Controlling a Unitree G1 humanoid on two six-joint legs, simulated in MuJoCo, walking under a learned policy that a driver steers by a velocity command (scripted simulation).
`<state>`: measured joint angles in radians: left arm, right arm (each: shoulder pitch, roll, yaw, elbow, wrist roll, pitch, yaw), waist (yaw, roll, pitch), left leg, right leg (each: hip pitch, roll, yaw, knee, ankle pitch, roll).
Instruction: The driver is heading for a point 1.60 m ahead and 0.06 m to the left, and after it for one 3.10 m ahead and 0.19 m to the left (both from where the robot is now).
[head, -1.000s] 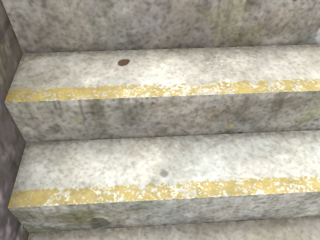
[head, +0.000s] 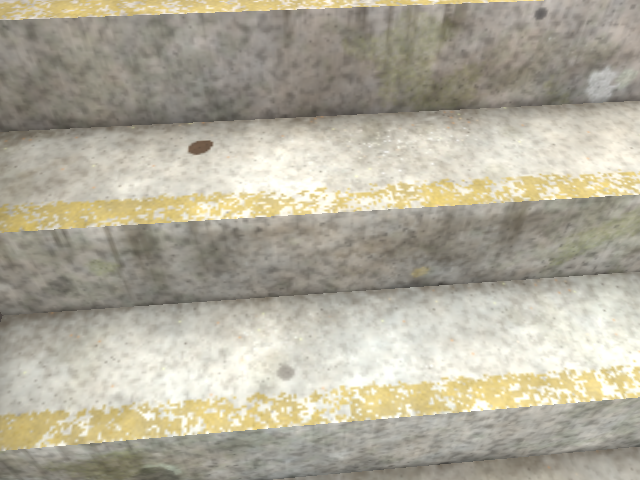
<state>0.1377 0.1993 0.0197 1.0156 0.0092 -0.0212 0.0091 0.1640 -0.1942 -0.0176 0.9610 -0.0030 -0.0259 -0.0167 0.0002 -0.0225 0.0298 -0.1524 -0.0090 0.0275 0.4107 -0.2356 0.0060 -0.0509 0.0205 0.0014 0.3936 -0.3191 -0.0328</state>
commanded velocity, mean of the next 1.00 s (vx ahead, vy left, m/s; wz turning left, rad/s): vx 0.10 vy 0.00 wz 0.00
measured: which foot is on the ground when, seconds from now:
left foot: down 0.00-1.00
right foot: down 0.00-1.00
